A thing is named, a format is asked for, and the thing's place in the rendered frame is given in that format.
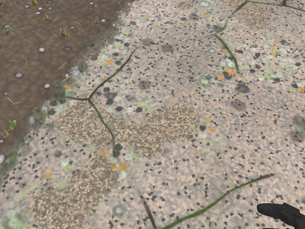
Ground robot right hand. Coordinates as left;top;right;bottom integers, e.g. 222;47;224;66
256;202;305;229

